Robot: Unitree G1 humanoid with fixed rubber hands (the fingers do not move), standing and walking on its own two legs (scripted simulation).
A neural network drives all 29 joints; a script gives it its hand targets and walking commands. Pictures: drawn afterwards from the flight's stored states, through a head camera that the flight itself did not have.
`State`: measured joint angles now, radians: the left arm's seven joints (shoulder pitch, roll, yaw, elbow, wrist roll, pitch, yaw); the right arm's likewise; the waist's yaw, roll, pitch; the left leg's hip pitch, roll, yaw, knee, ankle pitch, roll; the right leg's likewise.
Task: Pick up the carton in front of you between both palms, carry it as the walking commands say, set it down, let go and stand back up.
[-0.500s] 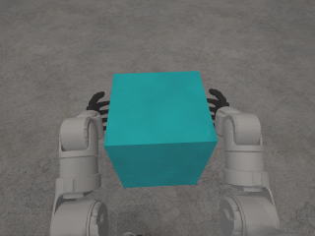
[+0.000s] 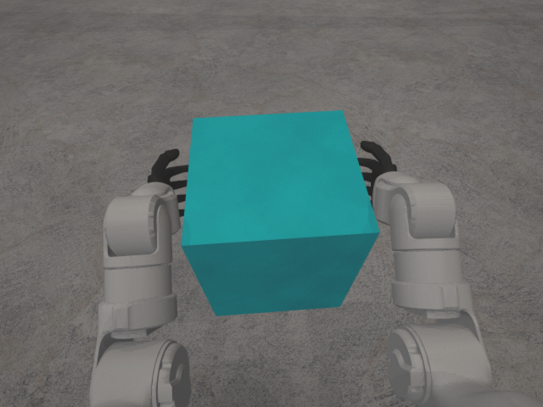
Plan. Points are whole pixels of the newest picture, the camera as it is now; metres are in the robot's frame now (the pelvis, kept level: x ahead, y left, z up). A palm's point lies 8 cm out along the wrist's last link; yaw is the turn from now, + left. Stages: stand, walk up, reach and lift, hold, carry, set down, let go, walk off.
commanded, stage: carry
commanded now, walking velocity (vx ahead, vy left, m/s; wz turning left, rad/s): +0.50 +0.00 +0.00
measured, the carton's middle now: (273, 221) +0.38 -0.01 +0.09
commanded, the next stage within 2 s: none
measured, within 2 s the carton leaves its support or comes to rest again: neither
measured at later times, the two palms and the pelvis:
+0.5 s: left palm (197, 123) +0.68 +0.14 +0.07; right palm (334, 123) +0.66 -0.15 +0.07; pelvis +0.32 +0.01 +0.01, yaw -2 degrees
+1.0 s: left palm (219, 70) +0.87 +0.11 +0.10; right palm (334, 63) +0.89 -0.19 +0.09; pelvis +0.63 -0.05 +0.02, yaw +1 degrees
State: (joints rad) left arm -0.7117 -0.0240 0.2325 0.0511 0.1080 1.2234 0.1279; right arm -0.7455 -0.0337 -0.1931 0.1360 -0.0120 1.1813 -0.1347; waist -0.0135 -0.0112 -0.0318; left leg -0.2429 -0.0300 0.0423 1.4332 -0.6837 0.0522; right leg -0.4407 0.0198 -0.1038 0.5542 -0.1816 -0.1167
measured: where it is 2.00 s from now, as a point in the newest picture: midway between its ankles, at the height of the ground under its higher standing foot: (271, 195)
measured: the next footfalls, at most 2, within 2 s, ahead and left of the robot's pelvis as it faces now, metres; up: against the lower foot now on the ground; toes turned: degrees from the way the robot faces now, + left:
left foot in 0.38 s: +0.42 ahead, +0.08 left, +0.00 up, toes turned +4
right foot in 0.82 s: +0.67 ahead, -0.14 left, +0.00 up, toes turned -11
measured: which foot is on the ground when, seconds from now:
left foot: up 0.00-0.36, down 0.38-0.82, up 0.84-1.00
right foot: down 0.00-0.38, up 0.40-0.80, down 0.82-1.00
